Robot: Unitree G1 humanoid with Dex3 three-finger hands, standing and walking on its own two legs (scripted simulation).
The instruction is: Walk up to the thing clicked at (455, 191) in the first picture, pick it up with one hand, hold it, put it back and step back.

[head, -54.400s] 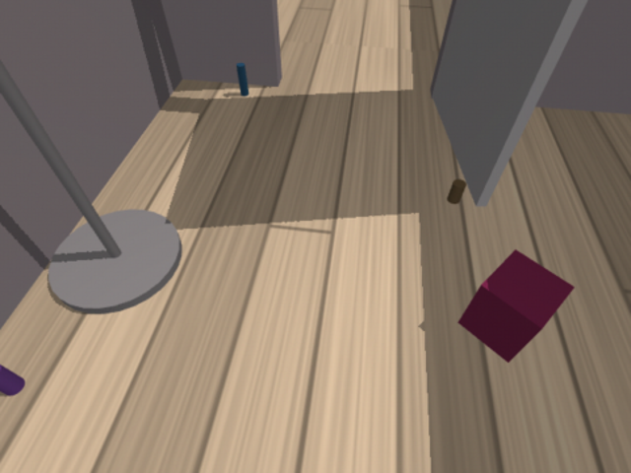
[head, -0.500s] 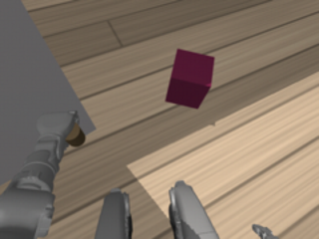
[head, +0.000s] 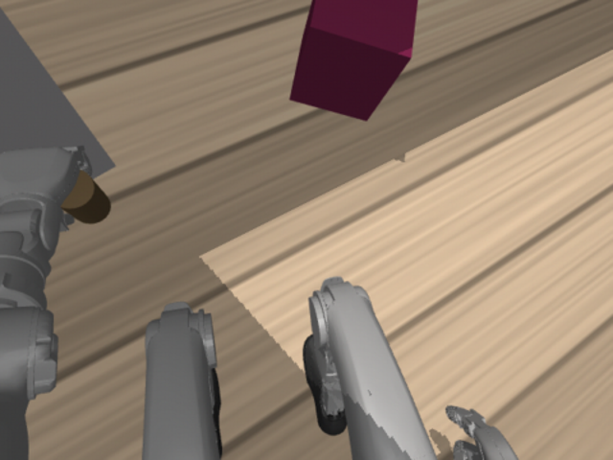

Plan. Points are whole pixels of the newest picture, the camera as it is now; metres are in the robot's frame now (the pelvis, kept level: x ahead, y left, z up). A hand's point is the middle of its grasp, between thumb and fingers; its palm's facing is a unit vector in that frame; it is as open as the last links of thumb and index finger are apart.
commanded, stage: crouch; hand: left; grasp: from above
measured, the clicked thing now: (81, 198) +0.48 +0.25 -0.19
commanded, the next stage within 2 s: lower in 0.76 s
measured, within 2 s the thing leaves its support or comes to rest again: rests again in 1.66 s
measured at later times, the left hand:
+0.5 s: hand (74, 207) +0.48 +0.28 -0.23, palm faces -0.47 -0.03 -0.88, open 8.6 cm
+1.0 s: hand (81, 204) +0.50 +0.28 -0.27, palm faces -0.48 -0.03 -0.88, open 8.5 cm
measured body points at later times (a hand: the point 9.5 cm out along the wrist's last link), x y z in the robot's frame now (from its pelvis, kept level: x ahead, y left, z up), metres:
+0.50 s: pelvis -0.01 +0.00 -0.07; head +0.25 +0.05 +0.30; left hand +0.50 +0.28 -0.18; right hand +0.00 -0.28 -0.17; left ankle +0.07 +0.12 -0.42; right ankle +0.09 -0.14 -0.42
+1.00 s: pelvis -0.01 +0.00 -0.10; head +0.26 +0.06 +0.25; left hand +0.52 +0.28 -0.22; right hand -0.01 -0.27 -0.19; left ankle +0.07 +0.12 -0.42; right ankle +0.09 -0.14 -0.42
